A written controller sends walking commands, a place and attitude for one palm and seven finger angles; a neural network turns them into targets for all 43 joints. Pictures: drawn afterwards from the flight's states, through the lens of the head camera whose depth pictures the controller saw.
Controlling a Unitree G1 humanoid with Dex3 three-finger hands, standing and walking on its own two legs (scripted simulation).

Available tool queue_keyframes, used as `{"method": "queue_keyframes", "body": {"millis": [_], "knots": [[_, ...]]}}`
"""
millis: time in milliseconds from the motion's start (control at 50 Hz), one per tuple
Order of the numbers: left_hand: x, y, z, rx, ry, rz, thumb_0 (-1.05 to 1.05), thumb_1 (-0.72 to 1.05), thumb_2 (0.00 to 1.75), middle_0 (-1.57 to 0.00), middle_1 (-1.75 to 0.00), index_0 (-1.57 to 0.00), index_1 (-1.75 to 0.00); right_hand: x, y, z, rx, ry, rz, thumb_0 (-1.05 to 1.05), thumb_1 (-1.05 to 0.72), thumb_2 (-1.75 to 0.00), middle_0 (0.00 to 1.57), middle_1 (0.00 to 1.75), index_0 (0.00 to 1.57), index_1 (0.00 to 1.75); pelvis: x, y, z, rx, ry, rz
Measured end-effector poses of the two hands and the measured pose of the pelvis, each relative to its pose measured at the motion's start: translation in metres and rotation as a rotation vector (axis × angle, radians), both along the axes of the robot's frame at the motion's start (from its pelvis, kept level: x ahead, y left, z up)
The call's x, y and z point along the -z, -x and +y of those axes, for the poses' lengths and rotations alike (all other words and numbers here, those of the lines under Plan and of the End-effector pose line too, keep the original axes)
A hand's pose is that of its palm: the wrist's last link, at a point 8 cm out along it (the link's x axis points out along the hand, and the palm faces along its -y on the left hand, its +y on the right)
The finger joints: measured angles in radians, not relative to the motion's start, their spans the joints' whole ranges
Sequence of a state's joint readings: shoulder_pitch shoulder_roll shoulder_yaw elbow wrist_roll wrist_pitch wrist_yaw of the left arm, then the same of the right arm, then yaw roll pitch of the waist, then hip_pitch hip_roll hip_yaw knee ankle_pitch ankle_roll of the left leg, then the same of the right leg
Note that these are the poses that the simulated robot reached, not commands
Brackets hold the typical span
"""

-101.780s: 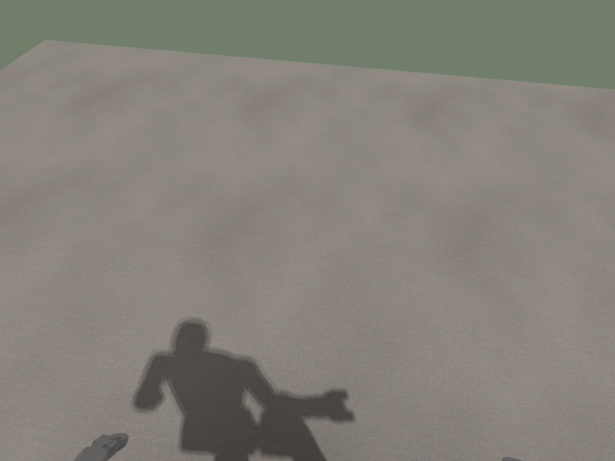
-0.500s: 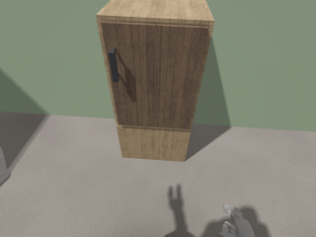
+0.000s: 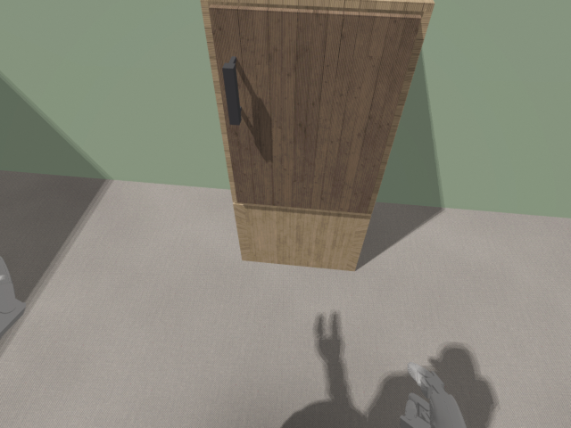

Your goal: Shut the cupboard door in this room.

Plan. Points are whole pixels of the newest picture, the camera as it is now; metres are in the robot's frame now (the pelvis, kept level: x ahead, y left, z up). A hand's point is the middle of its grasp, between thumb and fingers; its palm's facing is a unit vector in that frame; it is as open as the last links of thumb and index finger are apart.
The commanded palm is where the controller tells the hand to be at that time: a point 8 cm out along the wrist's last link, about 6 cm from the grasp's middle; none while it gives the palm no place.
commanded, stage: stop stepping back and stand still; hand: left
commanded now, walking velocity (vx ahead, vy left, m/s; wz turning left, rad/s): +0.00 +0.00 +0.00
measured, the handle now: (234, 91) +0.82 +0.15 +0.05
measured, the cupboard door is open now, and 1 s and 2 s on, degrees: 0 0 0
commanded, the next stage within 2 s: let the arm hang, fingers relaxed in 0.06 s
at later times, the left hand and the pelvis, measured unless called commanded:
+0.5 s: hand out of the picture +0.03 +0.19 -0.18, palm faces +0.04 -0.99 -0.16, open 7.1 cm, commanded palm none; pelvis -0.01 +0.01 -0.01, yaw +3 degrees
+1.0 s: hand out of the picture -0.04 +0.23 -0.16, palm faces +0.05 -0.96 -0.27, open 7.4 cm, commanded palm none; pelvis -0.01 +0.02 +0.01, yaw +1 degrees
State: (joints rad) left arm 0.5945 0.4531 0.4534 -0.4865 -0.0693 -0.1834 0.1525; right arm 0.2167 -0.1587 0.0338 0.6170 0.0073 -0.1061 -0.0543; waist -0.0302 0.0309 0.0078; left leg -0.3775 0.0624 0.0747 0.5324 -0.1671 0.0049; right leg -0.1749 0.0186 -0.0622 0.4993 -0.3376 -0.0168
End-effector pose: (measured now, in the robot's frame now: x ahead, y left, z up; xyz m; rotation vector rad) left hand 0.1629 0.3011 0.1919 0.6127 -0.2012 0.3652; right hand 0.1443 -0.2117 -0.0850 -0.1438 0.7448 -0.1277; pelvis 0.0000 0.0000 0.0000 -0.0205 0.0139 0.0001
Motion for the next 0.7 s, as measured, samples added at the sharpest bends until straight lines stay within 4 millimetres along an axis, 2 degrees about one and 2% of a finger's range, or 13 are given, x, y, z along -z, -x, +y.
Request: {"method": "queue_keyframes", "body": {"millis": [100, 180, 220, 260, 300, 340, 380, 420, 460, 520, 580, 640, 700], "knots": [[0.017, 0.014, -0.001, -0.032, 0.076, 0.037, 0.02, 0.88, 0.9, -0.22, -0.3, -0.21, -0.3, 0.005, -0.001, 0.006, -0.023, 0.01, 0.04, 0.01, -0.9, -0.9, 0.21, 0.3, 0.2, 0.3, 0.0, -0.007, 0.003, -0.009, -0.003, -0.007], [0.024, 0.012, 0.008, -0.063, 0.102, 0.0, 0.02, 0.88, 0.9, -0.22, -0.3, -0.21, -0.3, 0.004, -0.006, 0.0, -0.053, 0.043, 0.035, 0.01, -0.9, -0.9, 0.21, 0.3, 0.2, 0.3, 0.001, -0.008, 0.005, -0.02, -0.003, -0.013], [0.061, 0.0, 0.015, -0.07, 0.149, 0.145, 0.01, 0.89, 0.9, -0.21, -0.3, -0.21, -0.3, 0.011, -0.012, -0.007, -0.098, 0.046, 0.046, 0.01, -0.9, -0.9, 0.21, 0.3, 0.2, 0.3, 0.004, -0.004, 0.009, -0.028, -0.003, -0.012], [0.117, -0.006, 0.015, -0.091, 0.231, 0.381, 0.01, 0.89, 0.9, -0.21, -0.3, -0.2, -0.3, 0.018, -0.014, -0.018, -0.103, 0.057, 0.065, 0.01, -0.9, -0.9, 0.21, 0.3, 0.21, 0.3, 0.008, 0.002, 0.013, -0.028, -0.004, -0.012], [0.176, 0.002, 0.006, -0.101, 0.309, 0.632, 0.01, 0.9, 0.9, -0.2, -0.29, -0.2, -0.3, 0.023, -0.011, -0.028, -0.085, 0.068, 0.085, 0.01, -0.9, -0.9, 0.21, 0.3, 0.21, 0.3, 0.009, 0.007, 0.015, -0.029, -0.005, -0.015], [0.228, 0.024, -0.011, -0.098, 0.381, 0.852, 0.01, 0.9, 0.9, -0.2, -0.29, -0.2, -0.3, 0.025, -0.002, -0.036, -0.064, 0.081, 0.117, 0.01, -0.9, -0.9, 0.21, 0.3, 0.2, 0.3, 0.009, 0.009, 0.015, -0.028, -0.008, -0.018], [0.271, 0.052, -0.032, -0.095, 0.46, 1.026, 0.01, 0.9, 0.9, -0.2, -0.29, -0.2, -0.3, 0.025, 0.013, -0.041, -0.047, 0.1, 0.171, 0.01, -0.9, -0.9, 0.21, 0.3, 0.2, 0.3, 0.009, 0.01, 0.013, -0.031, -0.012, -0.021], [0.305, 0.083, -0.053, -0.101, 0.546, 1.169, 0.01, 0.9, 0.9, -0.2, -0.29, -0.2, -0.3, 0.026, 0.033, -0.045, -0.036, 0.123, 0.25, 0.01, -0.9, -0.9, 0.21, 0.3, 0.2, 0.3, 0.009, 0.01, 0.011, -0.036, -0.013, -0.027], [0.329, 0.113, -0.069, -0.13, 0.626, 1.277, 0.01, 0.91, 0.9, -0.21, -0.29, -0.2, -0.3, 0.026, 0.055, -0.045, -0.027, 0.14, 0.34, 0.01, -0.91, -0.9, 0.2, 0.3, 0.2, 0.3, 0.007, 0.009, 0.009, -0.042, -0.011, -0.032], [0.342, 0.15, -0.064, -0.22, 0.676, 1.368, 0.0, 0.97, 0.9, -0.21, -0.3, -0.21, -0.3, 0.028, 0.089, -0.042, -0.02, 0.149, 0.475, 0.01, -0.91, -0.9, 0.2, 0.3, 0.2, 0.3, 0.004, 0.009, 0.007, -0.053, -0.002, -0.034], [0.343, 0.184, -0.058, -0.281, 0.692, 1.454, 0.0, 0.97, 0.9, -0.21, -0.3, -0.2, -0.3, 0.032, 0.115, -0.035, -0.005, 0.135, 0.572, 0.01, -0.91, -0.9, 0.2, 0.3, 0.2, 0.3, 0.0, 0.01, 0.008, -0.057, 0.007, -0.036], [0.337, 0.211, -0.05, -0.341, 0.687, 1.519, 0.01, 0.95, 0.9, -0.21, -0.29, -0.2, -0.3, 0.039, 0.132, -0.026, 0.01, 0.104, 0.625, 0.01, -0.91, -0.9, 0.2, 0.3, 0.2, 0.3, -0.002, 0.01, 0.012, -0.056, 0.009, -0.04], [0.329, 0.23, -0.041, -0.39, 0.668, 1.561, 0.01, 0.93, 0.9, -0.21, -0.29, -0.2, -0.3, 0.046, 0.14, -0.015, 0.021, 0.066, 0.643, 0.01, -0.9, -0.9, 0.2, 0.3, 0.2, 0.3, -0.004, 0.011, 0.017, -0.049, 0.007, -0.045]]}}
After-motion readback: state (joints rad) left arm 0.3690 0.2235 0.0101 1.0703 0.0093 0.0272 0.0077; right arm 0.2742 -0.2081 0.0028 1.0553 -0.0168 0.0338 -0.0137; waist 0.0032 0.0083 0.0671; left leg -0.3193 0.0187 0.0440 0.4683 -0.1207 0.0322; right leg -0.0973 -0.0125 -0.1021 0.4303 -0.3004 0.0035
